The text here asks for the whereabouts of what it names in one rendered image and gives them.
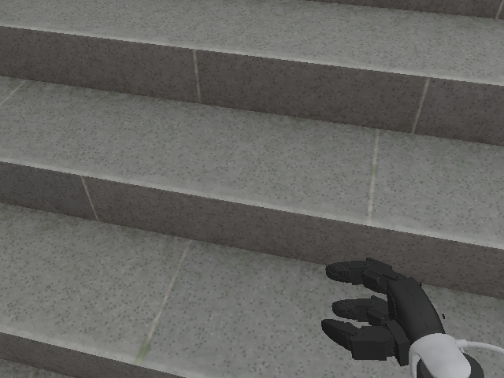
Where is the right robot hand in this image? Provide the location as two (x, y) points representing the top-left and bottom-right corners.
(321, 258), (446, 367)

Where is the right robot forearm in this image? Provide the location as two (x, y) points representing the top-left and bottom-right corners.
(409, 333), (484, 378)

